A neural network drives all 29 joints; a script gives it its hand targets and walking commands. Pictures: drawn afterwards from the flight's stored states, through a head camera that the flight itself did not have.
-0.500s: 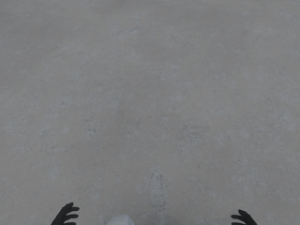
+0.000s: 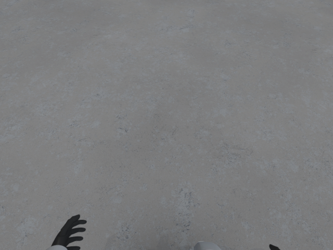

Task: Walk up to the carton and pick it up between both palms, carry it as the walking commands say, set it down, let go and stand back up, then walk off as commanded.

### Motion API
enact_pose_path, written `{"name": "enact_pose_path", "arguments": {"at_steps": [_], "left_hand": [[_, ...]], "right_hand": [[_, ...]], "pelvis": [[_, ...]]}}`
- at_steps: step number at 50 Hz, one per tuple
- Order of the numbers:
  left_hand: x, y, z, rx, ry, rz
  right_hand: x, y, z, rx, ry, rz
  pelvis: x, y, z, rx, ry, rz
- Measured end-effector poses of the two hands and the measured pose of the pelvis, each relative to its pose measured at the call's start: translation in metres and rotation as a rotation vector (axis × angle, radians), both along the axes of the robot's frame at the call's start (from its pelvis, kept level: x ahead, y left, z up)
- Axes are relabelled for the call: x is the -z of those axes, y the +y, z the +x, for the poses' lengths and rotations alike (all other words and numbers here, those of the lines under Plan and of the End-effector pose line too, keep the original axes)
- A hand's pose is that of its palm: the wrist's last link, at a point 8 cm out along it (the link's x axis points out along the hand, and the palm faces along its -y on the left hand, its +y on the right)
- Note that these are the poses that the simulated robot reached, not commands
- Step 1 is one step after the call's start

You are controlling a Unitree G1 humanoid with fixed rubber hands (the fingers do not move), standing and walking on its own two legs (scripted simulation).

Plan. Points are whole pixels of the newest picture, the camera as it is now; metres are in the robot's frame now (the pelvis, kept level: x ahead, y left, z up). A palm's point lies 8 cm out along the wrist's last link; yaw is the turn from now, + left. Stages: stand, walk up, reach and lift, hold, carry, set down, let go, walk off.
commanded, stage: walk up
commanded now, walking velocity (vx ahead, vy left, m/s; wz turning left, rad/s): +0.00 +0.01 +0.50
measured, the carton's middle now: out of the picture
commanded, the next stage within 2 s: none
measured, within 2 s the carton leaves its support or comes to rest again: neither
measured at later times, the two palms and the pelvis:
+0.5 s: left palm out of the picture -0.03 +0.28 -0.13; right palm (251, 229) +0.18 -0.22 -0.11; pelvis -0.02 -0.01 -0.01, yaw +17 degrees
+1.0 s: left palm out of the picture -0.05 +0.24 -0.09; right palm (266, 240) +0.16 -0.26 -0.13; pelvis -0.03 -0.05 +0.00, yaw +30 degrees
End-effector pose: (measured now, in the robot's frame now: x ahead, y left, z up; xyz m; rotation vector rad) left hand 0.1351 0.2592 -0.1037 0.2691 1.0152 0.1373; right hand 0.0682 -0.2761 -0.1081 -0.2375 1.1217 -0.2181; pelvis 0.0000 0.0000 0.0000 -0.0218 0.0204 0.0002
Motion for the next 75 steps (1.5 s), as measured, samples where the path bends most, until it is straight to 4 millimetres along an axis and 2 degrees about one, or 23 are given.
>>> {"name": "enact_pose_path", "arguments": {"at_steps": [3, 5, 13, 19, 25, 28, 32, 37, 42, 46, 48, 52, 56, 59, 64, 67, 69, 72, 75], "left_hand": [[-0.007, -0.013, 0.004, -0.014, -0.056, 0.020], [-0.010, -0.019, -0.003, -0.025, -0.071, 0.038], [-0.019, -0.024, -0.064, -0.138, 0.003, 0.057], [-0.007, -0.013, -0.109, -0.240, 0.035, 0.040], [0.025, 0.016, -0.168, -0.362, 0.092, 0.004], [0.030, 0.022, -0.188, -0.409, 0.133, -0.016], [0.023, 0.024, -0.191, -0.433, 0.112, -0.036], [0.015, 0.023, -0.188, -0.457, 0.078, -0.032], [0.007, 0.014, -0.174, -0.466, 0.031, -0.011], [-0.001, 0.000, -0.166, -0.489, -0.029, 0.035], [-0.007, -0.010, -0.173, -0.506, -0.030, 0.051], [-0.019, -0.024, -0.199, -0.569, -0.003, 0.070], [-0.023, -0.035, -0.221, -0.624, 0.016, 0.075], [-0.019, -0.041, -0.240, -0.670, 0.034, 0.060], [0.000, -0.048, -0.284, -0.758, 0.086, 0.017], [0.019, -0.050, -0.316, -0.820, 0.120, -0.022], [0.032, -0.051, -0.335, -0.855, 0.143, -0.047], [0.032, -0.053, -0.341, -0.878, 0.151, -0.083], [0.017, -0.038, -0.328, -0.868, 0.095, -0.080]], "right_hand": [[0.012, -0.012, -0.002, -0.008, 0.011, 0.025], [0.019, -0.017, 0.002, -0.022, 0.010, 0.039], [0.019, -0.011, 0.033, -0.148, 0.016, 0.093], [0.015, 0.016, 0.066, -0.264, -0.001, 0.098], [0.004, 0.059, 0.111, -0.383, -0.115, 0.055], [-0.009, 0.068, 0.116, -0.401, -0.147, 0.028], [-0.019, 0.064, 0.104, -0.413, -0.102, -0.020], [-0.017, 0.055, 0.091, -0.425, -0.060, -0.035], [-0.003, 0.039, 0.080, -0.422, -0.011, -0.013], [0.017, 0.021, 0.079, -0.427, 0.028, 0.016], [0.023, 0.017, 0.081, -0.443, 0.047, 0.024], [0.023, 0.023, 0.094, -0.523, 0.064, 0.053], [0.021, 0.035, 0.107, -0.598, 0.073, 0.070], [0.018, 0.051, 0.121, -0.654, 0.057, 0.076], [0.007, 0.099, 0.148, -0.766, -0.014, 0.083], [0.000, 0.132, 0.161, -0.834, -0.083, 0.071], [-0.003, 0.146, 0.166, -0.872, -0.126, 0.051], [-0.010, 0.149, 0.160, -0.875, -0.112, 0.042], [-0.012, 0.149, 0.151, -0.868, -0.077, 0.044]], "pelvis": [[0.005, -0.013, -0.002, -0.032, 0.004, 0.017], [0.007, -0.021, -0.004, -0.054, 0.003, 0.023], [-0.004, -0.031, -0.008, -0.149, -0.010, 0.056], [-0.001, -0.027, -0.015, -0.221, -0.004, 0.050], [0.015, -0.007, -0.025, -0.289, 0.002, 0.029], [0.012, -0.001, -0.029, -0.312, 0.004, 0.021], [0.001, 0.001, -0.033, -0.349, -0.002, 0.002], [-0.003, -0.003, -0.036, -0.390, -0.005, -0.006], [0.000, -0.017, -0.035, -0.433, 0.001, 0.004], [0.008, -0.034, -0.031, -0.474, 0.013, 0.027], [0.007, -0.041, -0.030, -0.502, 0.014, 0.036], [-0.001, -0.049, -0.030, -0.555, 0.009, 0.060], [-0.005, -0.052, -0.030, -0.597, 0.003, 0.069], [-0.005, -0.052, -0.031, -0.630, 0.001, 0.069], [0.000, -0.047, -0.039, -0.686, -0.001, 0.057], [0.008, -0.040, -0.047, -0.720, -0.002, 0.041], [0.015, -0.036, -0.053, -0.739, 0.002, 0.034], [0.009, -0.028, -0.054, -0.762, 0.000, 0.020], [0.000, -0.018, -0.051, -0.790, 0.005, 0.005]]}}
